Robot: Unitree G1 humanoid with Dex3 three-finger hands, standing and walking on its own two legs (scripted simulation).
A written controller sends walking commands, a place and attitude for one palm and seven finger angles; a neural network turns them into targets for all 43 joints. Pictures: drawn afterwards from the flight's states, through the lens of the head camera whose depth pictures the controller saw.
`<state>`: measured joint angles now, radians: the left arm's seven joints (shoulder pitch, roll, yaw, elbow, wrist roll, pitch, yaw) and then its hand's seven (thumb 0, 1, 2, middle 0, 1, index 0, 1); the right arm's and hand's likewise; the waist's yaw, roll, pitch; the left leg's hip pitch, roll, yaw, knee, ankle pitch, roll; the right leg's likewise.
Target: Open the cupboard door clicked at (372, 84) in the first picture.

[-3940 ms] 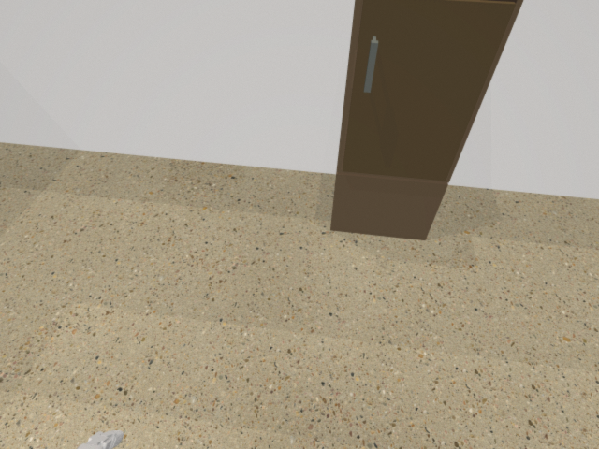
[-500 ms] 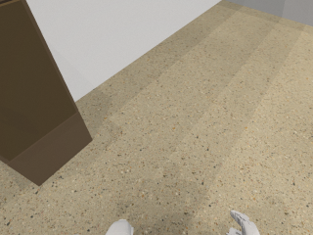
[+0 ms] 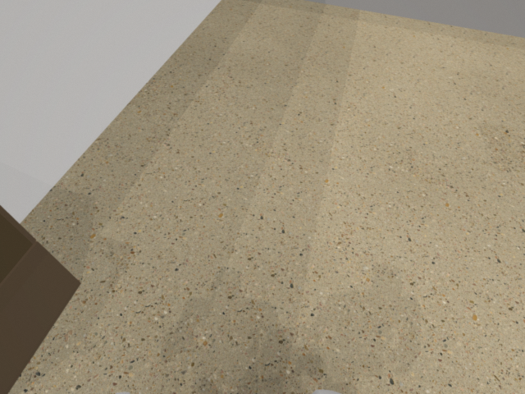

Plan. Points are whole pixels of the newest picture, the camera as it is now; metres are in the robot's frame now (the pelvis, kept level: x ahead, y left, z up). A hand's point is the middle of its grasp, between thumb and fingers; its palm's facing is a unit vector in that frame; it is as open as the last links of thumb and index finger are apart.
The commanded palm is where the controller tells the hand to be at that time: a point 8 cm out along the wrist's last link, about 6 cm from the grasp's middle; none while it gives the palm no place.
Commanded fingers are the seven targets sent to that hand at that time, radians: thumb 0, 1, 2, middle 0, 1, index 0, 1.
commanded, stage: walk to a spot facing it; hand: left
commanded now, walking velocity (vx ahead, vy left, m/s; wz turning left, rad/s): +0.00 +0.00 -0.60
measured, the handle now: out of the picture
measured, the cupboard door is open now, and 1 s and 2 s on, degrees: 0 0 0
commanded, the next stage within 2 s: turn to face it in 1.02 s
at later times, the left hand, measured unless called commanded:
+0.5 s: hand out of the picture +0.12 +0.18 -0.18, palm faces -0.16 -0.97 -0.18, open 7.4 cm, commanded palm none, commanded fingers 0.00 0.90 0.90 -0.20 -0.30 -0.20 -0.30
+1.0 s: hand (227, 270) +0.37 +0.08 -0.17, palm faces -0.56 -0.81 -0.18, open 7.4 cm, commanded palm none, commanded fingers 0.00 0.90 0.90 -0.20 -0.30 -0.20 -0.30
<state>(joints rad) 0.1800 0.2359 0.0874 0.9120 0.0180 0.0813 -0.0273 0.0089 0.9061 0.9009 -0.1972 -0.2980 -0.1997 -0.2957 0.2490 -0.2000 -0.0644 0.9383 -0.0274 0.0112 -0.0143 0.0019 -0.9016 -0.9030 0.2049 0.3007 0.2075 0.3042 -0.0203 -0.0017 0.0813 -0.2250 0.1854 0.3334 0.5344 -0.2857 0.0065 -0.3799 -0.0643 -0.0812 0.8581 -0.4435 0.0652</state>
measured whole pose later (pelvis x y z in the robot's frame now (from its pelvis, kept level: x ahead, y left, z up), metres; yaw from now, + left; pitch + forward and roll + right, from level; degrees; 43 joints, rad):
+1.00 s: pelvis +0.17 -0.01 -0.01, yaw -34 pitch +0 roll -1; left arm 0.11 0.21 0.09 0.93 0.02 0.06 -0.03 0.01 0.91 0.90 -0.19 -0.30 -0.20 -0.30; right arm 0.38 -0.15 -0.05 1.04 -0.03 -0.01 -0.03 0.00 -0.91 -0.90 0.20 0.30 0.21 0.30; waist -0.04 -0.01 0.10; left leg -0.07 0.14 0.40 0.51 -0.41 -0.01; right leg -0.50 -0.07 -0.12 0.83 -0.30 0.04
